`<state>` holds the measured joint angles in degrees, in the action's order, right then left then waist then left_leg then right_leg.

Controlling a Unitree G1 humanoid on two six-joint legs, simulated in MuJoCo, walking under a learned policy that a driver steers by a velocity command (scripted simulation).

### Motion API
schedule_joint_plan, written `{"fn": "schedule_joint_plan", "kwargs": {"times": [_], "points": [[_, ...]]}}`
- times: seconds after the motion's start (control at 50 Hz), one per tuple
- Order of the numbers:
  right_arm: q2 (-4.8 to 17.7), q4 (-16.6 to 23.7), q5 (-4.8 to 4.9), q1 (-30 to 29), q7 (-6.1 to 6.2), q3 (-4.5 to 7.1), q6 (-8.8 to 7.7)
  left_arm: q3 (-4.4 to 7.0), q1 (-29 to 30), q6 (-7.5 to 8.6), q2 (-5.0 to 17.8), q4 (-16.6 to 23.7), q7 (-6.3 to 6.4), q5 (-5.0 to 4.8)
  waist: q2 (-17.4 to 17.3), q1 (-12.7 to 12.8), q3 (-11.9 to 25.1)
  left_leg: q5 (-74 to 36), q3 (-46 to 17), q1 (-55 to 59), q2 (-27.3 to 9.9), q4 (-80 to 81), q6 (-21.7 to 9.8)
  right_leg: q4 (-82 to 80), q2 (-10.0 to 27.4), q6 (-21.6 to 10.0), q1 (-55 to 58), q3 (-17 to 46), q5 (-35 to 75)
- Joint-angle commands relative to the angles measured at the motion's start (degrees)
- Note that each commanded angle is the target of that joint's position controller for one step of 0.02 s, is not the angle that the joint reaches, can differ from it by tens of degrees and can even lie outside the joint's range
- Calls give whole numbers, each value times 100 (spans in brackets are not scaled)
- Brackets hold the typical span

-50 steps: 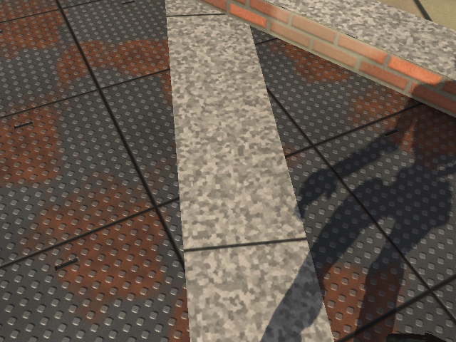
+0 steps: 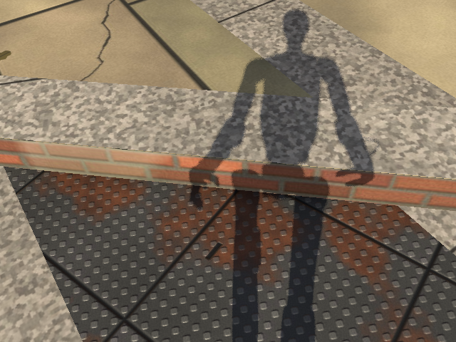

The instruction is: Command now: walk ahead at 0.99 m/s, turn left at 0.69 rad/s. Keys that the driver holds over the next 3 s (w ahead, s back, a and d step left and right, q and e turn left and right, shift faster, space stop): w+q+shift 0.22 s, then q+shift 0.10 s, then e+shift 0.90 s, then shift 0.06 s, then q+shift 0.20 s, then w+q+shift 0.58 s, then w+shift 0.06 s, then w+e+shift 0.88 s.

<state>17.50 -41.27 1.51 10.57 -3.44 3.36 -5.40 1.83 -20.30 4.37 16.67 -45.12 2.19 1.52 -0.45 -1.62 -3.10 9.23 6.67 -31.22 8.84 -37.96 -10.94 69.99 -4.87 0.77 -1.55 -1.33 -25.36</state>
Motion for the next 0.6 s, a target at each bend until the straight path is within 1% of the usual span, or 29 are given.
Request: {"fn": "schedule_joint_plan", "kwargs": {"times": [0.02,0.04,0.06,0.08,0.12,0.14,0.16,0.18,0.2,0.22,0.24,0.26,0.28,0.3,0.32,0.34,0.36,0.38,0.4,0.42,0.44,0.46,0.48,0.5,0.52,0.54,0.56,0.58,0.6], "points": [[521,18,-236,1695,175,191,22,-95,744,659,533,1359,-380,-460,-279,-370,1183,3694,-5722,4637,-2226,2627,-1201,2377,191,-428,-4813,1304,245],[451,110,-206,1232,131,149,-41,-99,871,666,509,1352,-388,-317,880,104,522,3289,-5458,3283,-2097,2823,-1026,1681,411,-521,-4364,1222,626],[493,233,-190,850,119,137,-100,-110,873,604,442,1306,-338,-151,1086,377,199,2782,-5083,2210,-1745,2870,-1014,1142,554,-461,-3884,1265,770],[552,326,-201,568,151,143,-102,-102,742,511,460,1261,-288,-82,929,581,-86,2314,-4621,1459,-1445,2979,-1041,858,699,-323,-3616,1249,827],[467,324,-82,482,214,108,-80,-81,732,385,535,1310,-155,-29,606,682,-332,1448,-3756,546,-1046,2971,-955,-134,937,-50,-3261,1008,923],[460,315,-22,526,270,103,-87,-109,1107,373,502,1489,-108,56,511,529,-478,912,-3367,157,-846,3007,-910,-813,942,92,-3061,805,1294],[490,263,36,660,328,115,-87,-145,1539,383,394,1666,-92,127,335,320,-517,524,-3057,-97,-675,2995,-816,-1491,865,197,-2773,648,1868],[534,202,94,758,369,135,-68,-187,1856,395,233,1786,-94,130,158,140,-456,373,-2790,-238,-485,2880,-638,-2238,756,266,-2364,553,2470],[574,126,141,925,385,153,-39,-213,2120,402,96,1887,-102,92,12,-59,-328,376,-2687,-290,-389,2749,-448,-2869,598,317,-1938,464,2975],[601,44,161,1140,385,168,-5,-198,2289,404,61,1954,-110,-6,-108,-242,-143,585,-2803,-169,-420,2660,-328,-3251,418,391,-1599,431,3295],[627,-33,173,1260,397,183,46,-139,2381,397,140,1996,-103,-80,-205,-335,-103,512,-2931,189,-404,2395,-212,-3703,270,455,-1544,499,3397],[592,-122,179,1415,418,190,116,-73,2447,399,252,2027,-101,-122,-300,-402,-31,266,-3090,677,-378,2059,-90,-4093,143,489,-1575,571,3372],[539,-201,174,1543,440,198,198,-3,2509,421,367,2057,-106,-163,-416,-435,39,-83,-3241,1211,-368,1639,53,-4438,63,469,-1642,651,3271],[512,-223,163,1549,468,218,282,72,2504,453,485,2068,-109,-199,-531,-389,132,-597,-3364,1673,-388,1156,222,-4725,23,399,-1647,702,3144],[554,-151,152,1360,494,243,347,165,2241,496,625,2012,-101,-191,-567,-146,380,-1308,-3347,1930,-366,485,457,-4971,18,288,-1317,658,3211],[547,-78,61,1185,517,235,379,238,1311,526,725,1780,-113,-137,-640,343,1100,-1928,-2973,2158,-286,-606,727,-4897,271,92,-456,571,3923],[105,121,-136,1137,514,83,389,251,1,504,916,1508,-141,-30,-422,761,2199,-577,-2473,1564,-269,-2389,965,-3973,1369,-396,1195,1232,5046],[-477,129,-116,2514,409,-125,284,275,-375,444,1246,1257,-231,123,2071,121,3172,3472,-2167,-356,517,-4441,1290,-3814,3222,-1897,3166,4130,6602],[173,-83,37,2783,363,-115,321,349,-486,379,1097,1074,-316,-35,1921,305,3520,2879,-2209,-984,-240,-5279,1326,-4040,3372,-2089,3168,5201,3970],[389,-83,75,1988,365,-66,393,254,-244,293,576,1129,-287,-54,1302,586,2676,2484,-1955,-1206,-500,-5111,1361,-4414,2710,-1813,2515,4256,3158],[508,252,-44,984,398,-61,402,141,378,222,427,1177,-269,-56,505,532,1720,2007,-1579,-1132,-671,-4625,1385,-4642,2252,-1544,1319,3417,3656],[550,474,-247,312,425,-44,360,113,665,204,478,1173,-272,-99,162,442,1059,1859,-1375,-1005,-795,-4103,1393,-4748,1926,-1428,375,2990,4647],[411,628,-347,144,409,-73,319,134,727,182,561,1083,-261,-138,210,253,792,1848,-1324,-771,-932,-3434,1383,-4802,1678,-1347,-112,2733,5245],[255,683,-367,114,405,-127,277,146,724,159,542,1005,-261,-149,264,157,725,1868,-1229,-501,-974,-2610,1388,-4845,1419,-1266,-368,2452,5645],[95,689,-321,125,418,-183,250,197,801,103,654,967,-249,-145,371,79,758,1909,-1044,-113,-861,-1908,1449,-4883,1282,-1286,-699,2222,6100],[36,689,-259,117,443,-219,233,277,816,31,858,943,-208,-129,551,52,882,1719,-950,242,-721,-1403,1502,-4953,1272,-1391,-919,2224,6365],[38,650,-206,169,447,-239,240,337,836,-43,1007,937,-157,-140,673,-10,1111,1310,-992,672,-625,-1010,1494,-4979,1273,-1427,-1062,2237,6228],[128,604,-168,185,442,-226,270,387,838,-101,1122,940,-120,-170,706,-64,1247,933,-1033,1003,-528,-721,1477,-5016,1266,-1404,-1216,2273,5852],[248,606,-154,100,443,-196,313,428,825,-151,1200,949,-94,-213,674,-86,1291,609,-1094,1242,-456,-479,1463,-5032,1236,-1328,-1361,2339,5342]]}}
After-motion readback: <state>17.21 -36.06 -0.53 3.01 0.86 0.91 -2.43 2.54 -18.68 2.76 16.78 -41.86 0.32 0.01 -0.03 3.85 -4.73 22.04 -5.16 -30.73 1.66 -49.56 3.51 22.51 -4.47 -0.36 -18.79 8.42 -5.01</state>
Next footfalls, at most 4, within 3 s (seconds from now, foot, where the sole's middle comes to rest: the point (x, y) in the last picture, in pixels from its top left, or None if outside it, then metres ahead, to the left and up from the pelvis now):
0.36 right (283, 300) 0.58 -0.12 -0.73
0.72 left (204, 305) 0.57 0.11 -0.73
1.14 right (304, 308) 0.55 -0.17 -0.73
1.72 left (220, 296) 0.60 0.07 -0.73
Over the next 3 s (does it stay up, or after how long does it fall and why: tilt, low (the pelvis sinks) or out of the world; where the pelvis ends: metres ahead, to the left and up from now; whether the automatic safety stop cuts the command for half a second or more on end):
stays up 1.46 0.19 0.17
